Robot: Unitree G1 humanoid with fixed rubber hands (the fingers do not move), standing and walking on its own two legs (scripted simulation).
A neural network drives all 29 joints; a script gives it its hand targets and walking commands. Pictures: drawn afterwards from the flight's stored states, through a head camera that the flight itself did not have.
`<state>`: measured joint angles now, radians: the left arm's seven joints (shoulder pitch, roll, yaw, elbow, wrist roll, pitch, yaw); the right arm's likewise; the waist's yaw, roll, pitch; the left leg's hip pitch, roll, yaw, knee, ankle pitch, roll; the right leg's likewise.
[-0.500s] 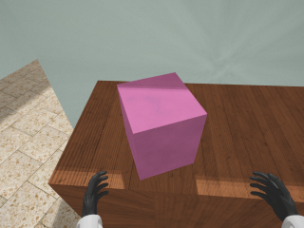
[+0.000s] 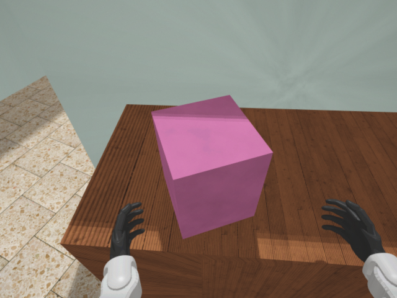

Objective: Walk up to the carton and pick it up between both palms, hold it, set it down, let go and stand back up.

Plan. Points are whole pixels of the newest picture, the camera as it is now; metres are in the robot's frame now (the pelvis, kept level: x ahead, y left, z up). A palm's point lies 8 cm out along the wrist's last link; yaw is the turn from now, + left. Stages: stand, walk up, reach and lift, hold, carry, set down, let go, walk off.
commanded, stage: reach and lift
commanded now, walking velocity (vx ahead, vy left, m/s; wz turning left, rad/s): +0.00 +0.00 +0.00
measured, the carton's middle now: (206, 167) +0.43 +0.04 +0.01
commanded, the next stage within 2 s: none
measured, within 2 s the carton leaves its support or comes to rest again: neither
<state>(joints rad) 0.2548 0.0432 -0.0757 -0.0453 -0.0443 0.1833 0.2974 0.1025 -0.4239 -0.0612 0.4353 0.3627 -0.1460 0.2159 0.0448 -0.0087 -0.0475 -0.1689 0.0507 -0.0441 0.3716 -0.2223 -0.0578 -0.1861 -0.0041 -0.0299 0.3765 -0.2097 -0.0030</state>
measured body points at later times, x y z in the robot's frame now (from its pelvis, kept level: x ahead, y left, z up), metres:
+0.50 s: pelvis -0.02 +0.00 +0.00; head -0.02 +0.01 +0.45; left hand +0.27 +0.18 +0.08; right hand +0.33 -0.25 +0.10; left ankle -0.02 +0.16 -0.75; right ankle -0.01 -0.12 -0.75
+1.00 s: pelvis -0.02 +0.00 +0.00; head +0.00 +0.01 +0.45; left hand +0.32 +0.20 +0.13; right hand +0.40 -0.23 +0.15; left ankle -0.02 +0.16 -0.74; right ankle -0.01 -0.12 -0.75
